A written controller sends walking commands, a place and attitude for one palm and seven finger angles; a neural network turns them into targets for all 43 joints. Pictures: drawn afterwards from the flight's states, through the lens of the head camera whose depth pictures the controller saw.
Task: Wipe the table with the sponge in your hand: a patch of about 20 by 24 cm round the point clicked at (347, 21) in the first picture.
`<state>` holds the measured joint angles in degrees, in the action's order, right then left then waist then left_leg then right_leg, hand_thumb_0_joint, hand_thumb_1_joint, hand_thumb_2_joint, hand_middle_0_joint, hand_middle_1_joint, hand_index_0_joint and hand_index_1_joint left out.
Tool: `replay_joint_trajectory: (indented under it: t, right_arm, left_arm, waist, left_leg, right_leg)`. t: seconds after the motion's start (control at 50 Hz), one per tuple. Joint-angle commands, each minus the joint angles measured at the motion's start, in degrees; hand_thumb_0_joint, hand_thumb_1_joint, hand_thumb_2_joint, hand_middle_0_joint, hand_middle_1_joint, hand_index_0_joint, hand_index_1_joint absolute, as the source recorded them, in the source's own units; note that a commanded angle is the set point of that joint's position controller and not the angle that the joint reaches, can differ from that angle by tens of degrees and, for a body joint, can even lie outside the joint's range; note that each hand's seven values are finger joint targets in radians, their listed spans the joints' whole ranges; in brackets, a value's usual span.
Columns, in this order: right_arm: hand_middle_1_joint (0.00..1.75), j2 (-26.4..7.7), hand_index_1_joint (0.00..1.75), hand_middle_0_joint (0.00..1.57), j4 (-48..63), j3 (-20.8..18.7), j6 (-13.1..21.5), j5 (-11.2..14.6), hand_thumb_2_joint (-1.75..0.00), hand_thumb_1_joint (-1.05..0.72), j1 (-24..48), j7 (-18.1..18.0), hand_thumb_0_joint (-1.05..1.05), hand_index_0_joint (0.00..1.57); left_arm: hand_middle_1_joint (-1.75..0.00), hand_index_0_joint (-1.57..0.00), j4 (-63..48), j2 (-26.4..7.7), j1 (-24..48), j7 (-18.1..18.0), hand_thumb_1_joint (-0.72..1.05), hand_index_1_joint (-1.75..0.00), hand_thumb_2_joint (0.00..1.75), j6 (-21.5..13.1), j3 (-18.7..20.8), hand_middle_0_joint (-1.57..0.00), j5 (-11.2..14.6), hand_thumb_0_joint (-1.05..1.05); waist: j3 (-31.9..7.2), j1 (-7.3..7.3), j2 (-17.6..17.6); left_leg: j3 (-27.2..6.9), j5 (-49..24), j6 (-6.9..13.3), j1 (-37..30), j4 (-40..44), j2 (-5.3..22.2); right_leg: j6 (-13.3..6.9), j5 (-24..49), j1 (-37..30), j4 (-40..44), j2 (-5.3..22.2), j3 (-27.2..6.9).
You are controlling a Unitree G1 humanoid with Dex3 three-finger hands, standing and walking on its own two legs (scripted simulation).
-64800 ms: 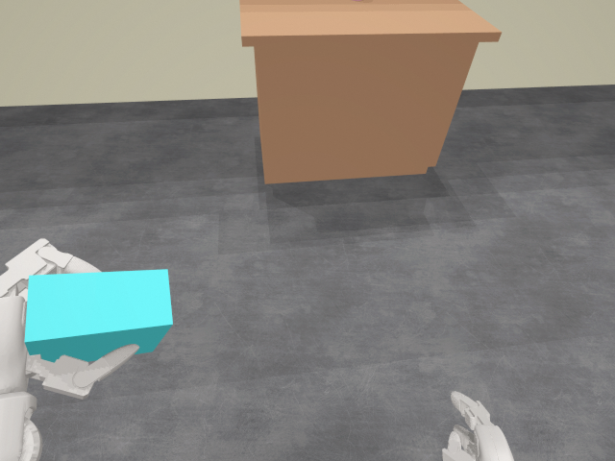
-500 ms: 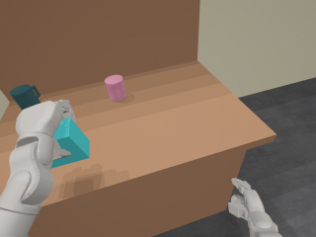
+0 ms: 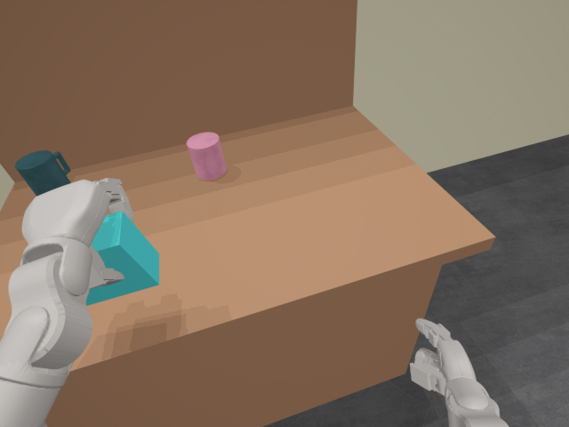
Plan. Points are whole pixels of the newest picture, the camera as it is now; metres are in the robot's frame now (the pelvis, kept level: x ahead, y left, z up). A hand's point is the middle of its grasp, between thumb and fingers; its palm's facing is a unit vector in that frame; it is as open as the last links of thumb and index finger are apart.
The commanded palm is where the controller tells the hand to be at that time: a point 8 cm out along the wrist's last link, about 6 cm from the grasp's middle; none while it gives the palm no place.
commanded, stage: bring the sponge back beside the body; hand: left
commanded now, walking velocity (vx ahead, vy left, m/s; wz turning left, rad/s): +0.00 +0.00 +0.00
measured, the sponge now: (108, 267) +0.26 +0.30 +0.13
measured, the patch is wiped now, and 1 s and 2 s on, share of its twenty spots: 0.95 0.95 0.95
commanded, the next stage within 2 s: step back with the hand held close in 1.44 s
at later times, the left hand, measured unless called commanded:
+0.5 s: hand (94, 263) +0.23 +0.28 +0.17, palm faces +0.17 -0.13 -0.98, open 9.8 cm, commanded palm +0.19 +0.29 +0.24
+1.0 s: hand (76, 294) +0.20 +0.29 +0.16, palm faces +0.17 -0.14 -0.98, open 9.8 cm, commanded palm +0.15 +0.28 +0.23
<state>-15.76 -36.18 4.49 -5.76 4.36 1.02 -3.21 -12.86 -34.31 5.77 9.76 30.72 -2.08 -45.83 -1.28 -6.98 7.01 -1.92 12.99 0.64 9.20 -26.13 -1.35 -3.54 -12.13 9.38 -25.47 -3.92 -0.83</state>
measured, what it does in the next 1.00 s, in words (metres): stands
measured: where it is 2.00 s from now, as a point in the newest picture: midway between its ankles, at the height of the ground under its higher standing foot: outside the picture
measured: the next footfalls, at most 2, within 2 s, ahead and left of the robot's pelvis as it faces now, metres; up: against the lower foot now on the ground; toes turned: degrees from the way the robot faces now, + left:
none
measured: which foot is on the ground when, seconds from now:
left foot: down 0.00-1.00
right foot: down 0.00-1.00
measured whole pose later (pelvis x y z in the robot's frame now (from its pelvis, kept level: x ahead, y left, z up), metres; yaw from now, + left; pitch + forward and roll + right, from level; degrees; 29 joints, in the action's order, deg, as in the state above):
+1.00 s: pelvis +0.00 +0.00 +0.00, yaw +0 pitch -6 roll +0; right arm -14.9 -35.6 4.1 -4.6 3.2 0.0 -2.7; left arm -26.1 -33.6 -13.4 5.1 27.0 0.9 -44.4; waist -0.8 -8.4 6.9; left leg -2.1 13.9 0.9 7.3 -27.2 -1.1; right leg -3.3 -12.2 6.7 -24.9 -4.2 -0.8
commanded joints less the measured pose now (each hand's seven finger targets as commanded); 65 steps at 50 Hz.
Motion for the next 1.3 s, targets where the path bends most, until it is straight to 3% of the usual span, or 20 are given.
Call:
replay_joint_trajectory:
  t: [0.0,0.16,0.18,0.3,0.36,0.38,0.44,0.48,0.64,0.68,0.74,0.78,0.84,0.88,1.04,1.1,1.14,1.18,1.24,1.28]
  right_arm:
    - [0.30,-5.1,0.30,0.20,11.1,-2.2,3.8,-0.2,-0.90,-0.90,15.0,-0.3,0.00,0.20]
    - [0.30,-5.3,0.30,0.20,10.4,-2.4,3.9,-0.2,-0.90,-0.90,14.1,-0.5,0.00,0.20]
    - [0.30,-5.4,0.30,0.20,11.0,-2.5,4.3,0.0,-0.90,-0.90,15.3,-0.6,0.00,0.20]
    - [0.30,-4.6,0.30,0.20,11.2,-2.3,5.5,-0.3,-0.90,-0.90,14.8,-0.8,0.00,0.20]
    - [0.30,-4.9,0.30,0.20,10.7,-2.5,5.3,-0.7,-0.90,-0.90,14.0,-0.5,0.00,0.20]
    - [0.30,-5.0,0.30,0.20,11.2,-2.4,5.5,-0.7,-0.90,-0.90,15.5,-0.6,0.00,0.20]
    - [0.30,-4.7,0.30,0.20,10.8,-2.4,4.7,-1.0,-0.90,-0.90,14.2,0.0,0.00,0.20]
    - [0.30,-5.1,0.30,0.20,10.9,-2.4,4.3,-0.7,-0.90,-0.90,15.3,0.1,0.00,0.20]
    - [0.30,-4.7,0.30,0.20,11.5,-2.4,4.3,-0.5,-0.90,-0.90,14.6,0.4,0.00,0.20]
    - [0.30,-4.7,0.30,0.20,12.1,-2.4,4.7,-0.5,-0.90,-0.90,15.5,0.2,0.00,0.20]
    - [0.30,-4.7,0.30,0.20,11.5,-2.5,4.6,-0.9,-0.90,-0.90,13.9,0.1,0.00,0.20]
    - [0.30,-4.9,0.30,0.20,11.9,-2.5,4.9,-0.7,-0.90,-0.90,15.0,-0.1,0.00,0.20]
    - [0.30,-4.6,0.30,0.20,11.3,-2.6,4.7,-1.1,-0.90,-0.90,13.4,-0.1,0.00,0.20]
    - [0.30,-4.7,0.30,0.20,11.7,-2.6,4.9,-0.8,-0.90,-0.90,14.8,0.0,0.00,0.20]
    - [0.30,-4.6,0.30,0.20,11.3,-2.8,4.9,-1.0,-0.90,-0.90,13.9,0.5,0.00,0.20]
    - [0.30,-4.5,0.30,0.20,11.9,-2.6,5.5,-1.1,-0.90,-0.90,14.1,0.1,0.00,0.20]
    - [0.30,-4.7,0.30,0.20,11.1,-2.8,5.4,-1.2,-0.90,-0.90,13.4,-0.2,0.00,0.20]
    - [0.30,-4.9,0.30,0.20,11.6,-2.8,5.9,-1.1,-0.90,-0.90,14.6,-0.5,0.00,0.20]
    - [0.30,-4.6,0.30,0.20,10.9,-2.8,6.0,-1.3,-0.90,-0.90,13.3,-0.5,0.00,0.20]
    - [0.30,-4.7,0.30,0.20,11.4,-3.0,6.5,-1.1,-0.90,-0.90,14.5,-0.6,0.00,0.20]
  left_arm:
    - [-1.60,-1.20,-12.9,-16.6,15.5,-3.0,0.10,-1.60,1.30,-1.3,12.0,-1.20,-2.8,0.00]
    - [-1.60,-1.20,-12.1,-15.6,13.8,-3.6,0.10,-1.60,1.30,-2.4,11.2,-1.20,-2.5,0.00]
    - [-1.60,-1.20,-14.1,-16.5,14.0,-3.7,0.10,-1.60,1.30,-2.6,12.1,-1.20,-2.3,0.00]
    - [-1.60,-1.20,-16.8,-12.9,13.3,-4.0,0.10,-1.60,1.30,-3.6,9.0,-1.20,-2.4,0.00]
    - [-1.60,-1.20,-17.0,-13.5,8.9,-4.5,0.10,-1.60,1.30,-3.9,10.5,-1.20,-2.4,0.00]
    - [-1.60,-1.20,-18.8,-15.2,8.5,-4.7,0.10,-1.60,1.30,-3.8,12.2,-1.20,-2.5,0.00]
    - [-1.60,-1.20,-17.3,-14.2,3.7,-5.4,0.10,-1.60,1.30,-3.5,13.0,-1.20,-1.9,0.00]
    - [-1.60,-1.20,-18.7,-15.9,3.8,-5.7,0.10,-1.60,1.30,-3.0,14.7,-1.20,-1.7,0.00]
    - [-1.60,-1.20,-21.2,-11.0,-1.3,-5.5,0.10,-1.60,1.30,-2.4,10.9,-1.20,-0.3,0.00]
    - [-1.60,-1.20,-24.1,-12.2,-1.0,-5.4,0.10,-1.60,1.30,-2.8,11.6,-1.20,-0.6,0.00]
    - [-1.60,-1.20,-23.4,-12.0,-3.4,-6.0,0.10,-1.60,1.30,-3.4,11.9,-1.20,-0.9,0.00]
    - [-1.60,-1.20,-25.5,-14.1,-2.7,-6.2,0.10,-1.60,1.30,-3.7,13.4,-1.20,-1.3,0.00]
    - [-1.60,-1.20,-24.0,-12.6,-4.5,-7.1,0.10,-1.60,1.30,-4.3,12.9,-1.20,-1.4,0.00]
    - [-1.60,-1.20,-25.6,-13.9,-4.4,-7.3,0.10,-1.60,1.30,-4.5,14.0,-1.20,-1.5,0.00]
    - [-1.60,-1.20,-24.5,-10.4,-12.1,-7.1,0.10,-1.60,1.30,-4.6,12.6,-1.20,-0.1,0.00]
    - [-1.60,-1.20,-26.4,-12.0,-8.6,-7.2,0.10,-1.60,1.30,-5.0,13.3,-1.20,-0.4,0.00]
    - [-1.60,-1.20,-23.6,-11.3,-9.6,-7.4,0.10,-1.60,1.30,-5.2,12.8,-1.20,-0.6,0.00]
    - [-1.60,-1.20,-26.0,-13.4,-6.5,-7.6,0.10,-1.60,1.30,-5.5,13.8,-1.20,-1.2,0.00]
    - [-1.60,-1.20,-23.6,-11.8,-7.1,-8.2,0.10,-1.60,1.30,-6.2,12.7,-1.20,-1.3,0.00]
    - [-1.60,-1.20,-25.8,-13.2,-6.4,-8.1,0.10,-1.60,1.30,-6.4,13.6,-1.20,-1.5,0.00]
  waist:
    - [-13.3,-1.22,-2.7]
    - [-9.0,-0.21,-2.5]
    - [-9.4,-0.47,-1.4]
    - [-10.9,-0.50,-0.7]
    - [-10.8,-0.87,-1.9]
    - [-11.4,-1.36,-1.2]
    - [-10.1,-1.46,-4.3]
    - [-9.3,-1.44,-1.8]
    - [-8.5,-0.77,-2.0]
    - [-8.8,-0.87,-1.5]
    - [-8.4,-0.90,-2.8]
    - [-8.1,-1.11,-0.6]
    - [-7.3,-1.09,-1.5]
    - [-7.2,-1.31,0.4]
    - [-5.9,-1.08,-2.4]
    - [-6.9,-1.05,-2.6]
    - [-4.6,-0.64,-3.4]
    - [-5.3,-0.78,-0.4]
    - [-4.2,-0.77,-1.4]
    - [-5.5,-1.04,0.9]
  left_leg:
    - [-2.6,-10.0,2.0,-0.4,2.2,-0.7]
    - [-2.9,-7.1,1.9,-0.5,2.5,-0.3]
    - [-3.3,-6.6,1.8,-1.0,2.6,-0.3]
    - [-3.3,-7.0,2.0,-2.1,3.0,-0.3]
    - [-3.5,-8.4,2.0,-2.1,3.3,-0.2]
    - [-3.6,-8.3,2.0,-2.2,3.1,-0.1]
    - [-2.9,-10.2,1.8,-1.2,2.6,-0.1]
    - [-3.1,-9.4,1.7,-1.3,2.8,0.0]
    - [-3.0,-10.1,2.0,-2.0,2.7,0.1]
    - [-3.3,-9.8,2.2,-2.5,2.5,0.1]
    - [-3.2,-10.3,2.2,-2.3,2.6,0.1]
    - [-3.4,-8.6,2.3,-2.5,2.7,0.1]
    - [-3.2,-8.8,2.1,-2.3,3.0,0.1]
    - [-3.6,-8.0,2.0,-2.5,3.2,0.2]
    - [-3.0,-8.4,2.1,-1.7,2.6,0.1]
    - [-3.0,-6.7,2.3,-1.7,2.4,0.1]
    - [-2.7,-5.9,2.2,-1.6,2.4,0.0]
    - [-3.0,-4.8,2.2,-2.3,2.9,0.0]
    - [-2.8,-4.5,2.1,-1.9,3.1,-0.2]
    - [-3.1,-4.2,2.1,-2.4,3.2,-0.2]
  right_leg:
    - [-1.7,6.7,-6.0,3.4,2.7,-6.5]
    - [-1.4,2.3,-2.4,5.2,2.5,-6.4]
    - [-1.9,1.3,-2.4,5.2,2.1,-7.8]
    - [-1.6,1.3,-3.2,4.7,2.2,-5.3]
    - [-1.5,3.5,-4.1,4.7,2.0,-5.1]
    - [-2.1,3.6,-4.5,4.5,1.7,-7.1]
    - [-1.5,5.9,-4.7,4.4,2.1,-5.8]
    - [-2.0,5.0,-4.0,4.9,1.6,-7.7]
    - [-1.2,5.8,-3.5,4.8,1.7,-4.9]
    - [-1.6,5.5,-3.3,4.8,1.3,-6.4]
    - [-1.2,5.5,-3.6,4.7,1.5,-4.9]
    - [-1.7,3.4,-3.2,5.2,1.2,-7.0]
    - [-1.4,2.6,-3.1,5.4,1.3,-5.1]
    - [-2.0,1.8,-3.1,5.7,0.8,-7.2]
    - [-1.1,2.7,-2.7,5.8,1.3,-5.6]
    - [-1.0,0.2,-2.5,6.0,1.5,-6.1]
    - [-0.8,-1.4,-1.0,7.0,1.5,-6.1]
    - [-1.4,-2.7,-1.2,7.1,1.0,-7.8]
    - [-1.1,-3.5,-1.0,7.3,1.3,-6.0]
    - [-1.6,-3.6,-1.6,7.2,1.0,-8.0]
